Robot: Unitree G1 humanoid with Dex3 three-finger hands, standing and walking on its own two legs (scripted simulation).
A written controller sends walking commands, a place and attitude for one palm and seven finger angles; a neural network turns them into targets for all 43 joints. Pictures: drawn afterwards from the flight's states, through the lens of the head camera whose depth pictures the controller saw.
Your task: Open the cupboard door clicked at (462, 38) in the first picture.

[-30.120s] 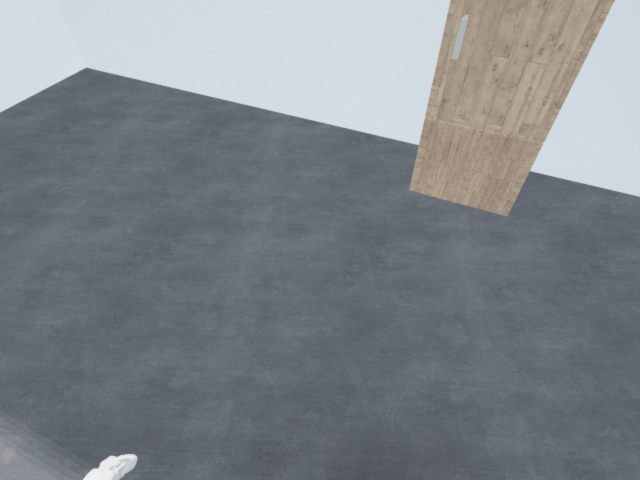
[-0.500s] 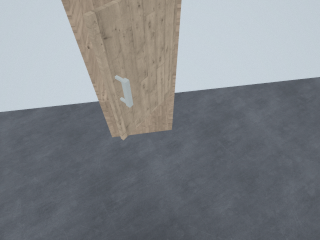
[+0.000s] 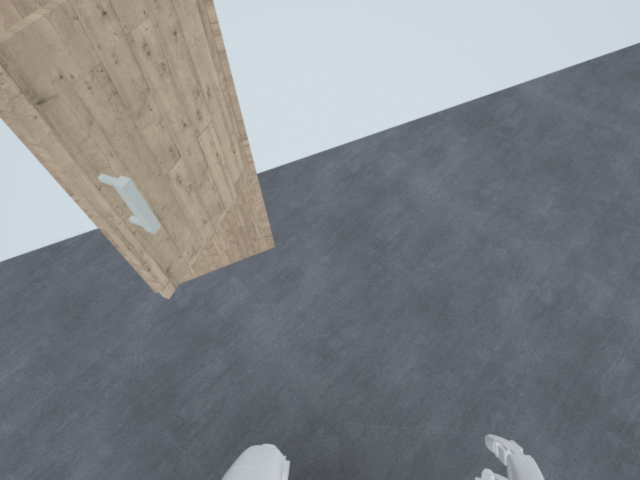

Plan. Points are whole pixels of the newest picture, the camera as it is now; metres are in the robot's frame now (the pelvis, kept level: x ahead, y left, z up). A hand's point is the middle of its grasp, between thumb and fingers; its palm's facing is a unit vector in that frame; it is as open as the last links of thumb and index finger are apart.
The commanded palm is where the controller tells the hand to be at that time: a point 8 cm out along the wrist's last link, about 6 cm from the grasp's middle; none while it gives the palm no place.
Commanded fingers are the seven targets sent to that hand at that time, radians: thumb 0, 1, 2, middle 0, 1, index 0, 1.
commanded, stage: walk to a spot facing it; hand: left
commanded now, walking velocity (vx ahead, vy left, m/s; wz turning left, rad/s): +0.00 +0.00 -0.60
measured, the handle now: (129, 203) +0.50 +0.39 -0.04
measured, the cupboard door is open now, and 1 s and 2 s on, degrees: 44 44 44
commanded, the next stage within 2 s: none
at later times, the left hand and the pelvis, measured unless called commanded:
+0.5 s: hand (203, 432) +0.18 +0.21 -0.17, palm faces -0.28 -0.93 -0.26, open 7.4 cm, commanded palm none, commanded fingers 0.00 0.90 0.90 -0.20 -0.30 -0.20 -0.30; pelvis +0.02 +0.02 -0.01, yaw -18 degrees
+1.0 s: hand (273, 383) +0.26 +0.11 -0.18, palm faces -0.56 -0.81 -0.16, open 7.4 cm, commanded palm none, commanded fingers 0.00 0.90 0.90 -0.20 -0.30 -0.20 -0.30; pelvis +0.10 -0.01 +0.00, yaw -36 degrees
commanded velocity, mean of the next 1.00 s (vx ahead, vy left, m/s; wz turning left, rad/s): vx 0.14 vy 0.00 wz -0.60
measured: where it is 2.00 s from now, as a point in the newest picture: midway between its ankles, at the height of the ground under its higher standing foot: (468, 412)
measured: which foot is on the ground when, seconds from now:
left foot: up 0.00-0.20, down 0.22-0.54, up 0.56-0.86, down 0.88-1.00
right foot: down 0.00-0.20, up 0.22-0.52, down 0.54-0.88, up 0.90-1.00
